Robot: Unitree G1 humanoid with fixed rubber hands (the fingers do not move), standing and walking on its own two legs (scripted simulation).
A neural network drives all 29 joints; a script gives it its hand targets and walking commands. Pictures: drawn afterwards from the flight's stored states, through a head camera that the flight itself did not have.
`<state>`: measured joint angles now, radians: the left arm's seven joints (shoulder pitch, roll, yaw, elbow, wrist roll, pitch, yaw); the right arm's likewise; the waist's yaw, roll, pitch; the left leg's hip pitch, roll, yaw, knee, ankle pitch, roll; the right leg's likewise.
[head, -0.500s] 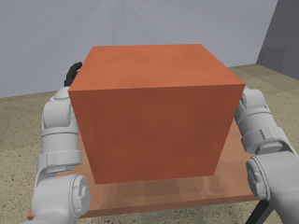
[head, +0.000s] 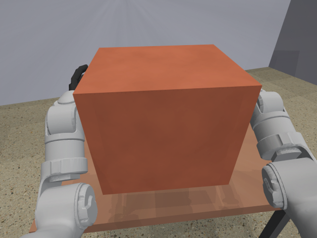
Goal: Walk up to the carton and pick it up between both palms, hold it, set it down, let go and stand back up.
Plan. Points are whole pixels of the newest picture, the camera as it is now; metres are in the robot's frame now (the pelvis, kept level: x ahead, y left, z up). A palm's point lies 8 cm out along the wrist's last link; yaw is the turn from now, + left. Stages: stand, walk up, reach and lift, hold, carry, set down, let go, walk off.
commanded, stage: hold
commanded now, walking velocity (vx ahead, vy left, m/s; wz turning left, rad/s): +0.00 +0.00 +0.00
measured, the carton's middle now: (162, 114) +0.34 +0.01 +0.23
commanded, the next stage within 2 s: none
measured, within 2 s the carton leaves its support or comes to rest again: neither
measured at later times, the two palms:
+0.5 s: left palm (77, 94) +0.36 +0.20 +0.27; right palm (236, 89) +0.37 -0.18 +0.28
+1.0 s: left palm (77, 95) +0.36 +0.20 +0.27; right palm (235, 89) +0.37 -0.18 +0.28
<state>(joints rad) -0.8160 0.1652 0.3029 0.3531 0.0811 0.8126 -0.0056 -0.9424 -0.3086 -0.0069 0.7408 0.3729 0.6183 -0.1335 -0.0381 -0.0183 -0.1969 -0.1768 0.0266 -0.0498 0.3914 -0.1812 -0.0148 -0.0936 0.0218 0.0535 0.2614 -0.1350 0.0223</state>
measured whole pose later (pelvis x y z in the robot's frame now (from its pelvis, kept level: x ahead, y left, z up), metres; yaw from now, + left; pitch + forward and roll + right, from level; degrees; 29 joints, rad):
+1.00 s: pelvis +0.00 +0.00 +0.00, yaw +0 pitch -1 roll -2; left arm -0.85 0.18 0.29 0.42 0.06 0.79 0.00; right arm -0.96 -0.31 -0.01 0.79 0.37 0.61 -0.14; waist -0.04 -0.02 -0.21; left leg -0.19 0.02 -0.06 0.39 -0.18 -0.01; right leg -0.10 0.02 0.06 0.26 -0.13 0.02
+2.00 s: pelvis +0.00 +0.00 +0.00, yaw +0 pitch -2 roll -2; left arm -0.85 0.18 0.30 0.43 0.07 0.80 0.00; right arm -0.95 -0.31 -0.01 0.77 0.37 0.62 -0.14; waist -0.04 -0.02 -0.21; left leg -0.18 0.02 -0.07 0.39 -0.18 -0.02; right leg -0.09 0.03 0.07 0.26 -0.14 0.02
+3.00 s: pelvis +0.00 +0.00 +0.00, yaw +0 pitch -2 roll -2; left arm -0.86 0.18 0.30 0.44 0.06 0.79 0.00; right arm -0.96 -0.32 0.01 0.78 0.37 0.63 -0.14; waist -0.04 -0.01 -0.21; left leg -0.18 0.02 -0.07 0.39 -0.18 -0.01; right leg -0.09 0.03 0.07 0.25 -0.13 0.02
